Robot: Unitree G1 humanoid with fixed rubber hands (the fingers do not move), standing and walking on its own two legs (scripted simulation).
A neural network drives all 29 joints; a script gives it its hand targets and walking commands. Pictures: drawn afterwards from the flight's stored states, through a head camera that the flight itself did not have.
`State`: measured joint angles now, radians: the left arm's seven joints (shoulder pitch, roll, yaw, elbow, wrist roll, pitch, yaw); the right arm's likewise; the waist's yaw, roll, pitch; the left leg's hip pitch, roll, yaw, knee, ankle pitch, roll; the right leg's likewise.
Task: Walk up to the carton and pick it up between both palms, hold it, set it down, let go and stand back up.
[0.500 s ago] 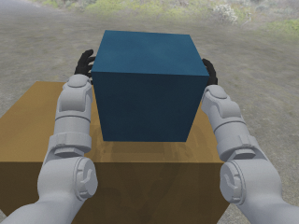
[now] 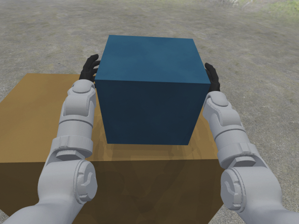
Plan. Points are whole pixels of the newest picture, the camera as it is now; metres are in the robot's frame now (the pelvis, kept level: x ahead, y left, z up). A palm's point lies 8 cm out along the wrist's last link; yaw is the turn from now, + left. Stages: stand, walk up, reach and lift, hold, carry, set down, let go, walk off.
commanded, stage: set down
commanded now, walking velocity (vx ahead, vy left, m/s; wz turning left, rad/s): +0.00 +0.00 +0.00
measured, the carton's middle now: (149, 91) +0.43 -0.04 +0.18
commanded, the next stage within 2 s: none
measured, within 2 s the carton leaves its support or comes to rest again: rests again in 1.42 s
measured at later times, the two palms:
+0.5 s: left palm (92, 89) +0.43 +0.12 +0.19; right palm (211, 99) +0.38 -0.20 +0.18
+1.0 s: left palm (100, 98) +0.44 +0.11 +0.16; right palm (212, 111) +0.38 -0.21 +0.14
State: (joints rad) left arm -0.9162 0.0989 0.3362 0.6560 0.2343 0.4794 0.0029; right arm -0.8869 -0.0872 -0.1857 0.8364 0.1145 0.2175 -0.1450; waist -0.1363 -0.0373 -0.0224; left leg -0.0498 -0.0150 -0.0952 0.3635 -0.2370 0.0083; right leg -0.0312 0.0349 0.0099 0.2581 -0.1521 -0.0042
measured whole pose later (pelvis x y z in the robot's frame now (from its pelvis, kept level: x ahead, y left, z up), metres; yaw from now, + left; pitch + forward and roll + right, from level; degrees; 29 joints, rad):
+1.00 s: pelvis +0.00 +0.00 +0.00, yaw -3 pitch +1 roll -1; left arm -0.97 0.08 0.39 0.99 0.24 0.23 0.03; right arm -0.83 0.01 -0.52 0.90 -0.22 0.06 -0.05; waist -0.09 -0.03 -0.04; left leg -0.13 -0.01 -0.03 0.31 -0.20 0.00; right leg -0.16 0.03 0.01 0.27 -0.13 -0.01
